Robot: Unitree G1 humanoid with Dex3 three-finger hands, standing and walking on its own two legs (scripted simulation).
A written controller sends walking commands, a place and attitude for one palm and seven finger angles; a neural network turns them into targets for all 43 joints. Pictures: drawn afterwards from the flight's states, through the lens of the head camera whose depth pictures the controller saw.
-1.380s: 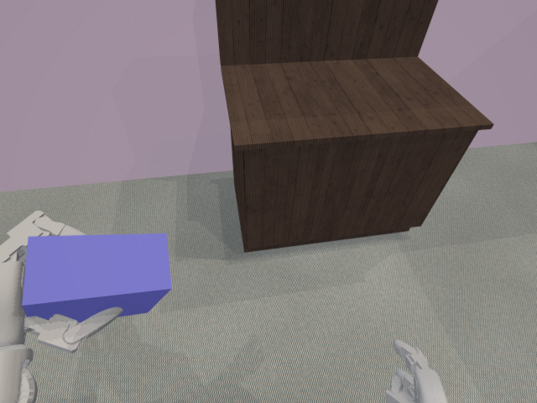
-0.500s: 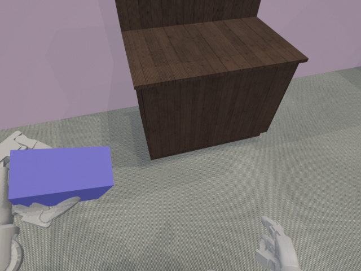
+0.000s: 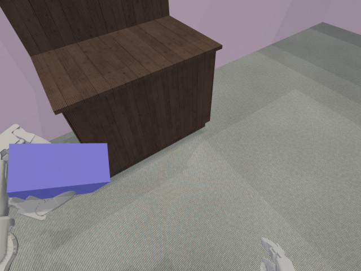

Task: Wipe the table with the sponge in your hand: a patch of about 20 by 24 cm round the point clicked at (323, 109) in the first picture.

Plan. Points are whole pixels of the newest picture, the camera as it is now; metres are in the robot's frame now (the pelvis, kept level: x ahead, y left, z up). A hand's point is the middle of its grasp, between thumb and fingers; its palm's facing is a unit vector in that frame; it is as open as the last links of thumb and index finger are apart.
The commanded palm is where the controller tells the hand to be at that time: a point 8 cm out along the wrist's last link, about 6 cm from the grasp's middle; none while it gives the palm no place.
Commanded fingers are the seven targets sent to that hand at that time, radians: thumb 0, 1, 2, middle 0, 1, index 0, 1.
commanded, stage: walk to a spot facing it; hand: left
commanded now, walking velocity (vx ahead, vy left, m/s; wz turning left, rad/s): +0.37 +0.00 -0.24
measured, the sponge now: (73, 172) +0.25 +0.20 +0.16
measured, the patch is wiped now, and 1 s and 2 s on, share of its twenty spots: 0.00 0.00 0.00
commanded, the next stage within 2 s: turn to face it in 0.78 s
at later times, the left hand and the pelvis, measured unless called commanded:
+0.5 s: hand (97, 110) +0.37 +0.19 +0.19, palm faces +0.34 -0.87 -0.35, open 10.3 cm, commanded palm +0.31 +0.23 +0.21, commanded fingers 0.00 0.10 1.30 -1.20 -1.60 -1.20 -1.60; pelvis +0.12 -0.03 +0.02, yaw -7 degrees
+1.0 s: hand (147, 82) +0.46 +0.10 +0.19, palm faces +0.33 -0.83 -0.45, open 10.3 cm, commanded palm +0.40 +0.16 +0.21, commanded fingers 0.00 0.10 1.30 -1.20 -1.60 -1.20 -1.60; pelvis +0.23 -0.12 +0.03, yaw -2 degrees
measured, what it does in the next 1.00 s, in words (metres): walks ahead: left foot, then right foot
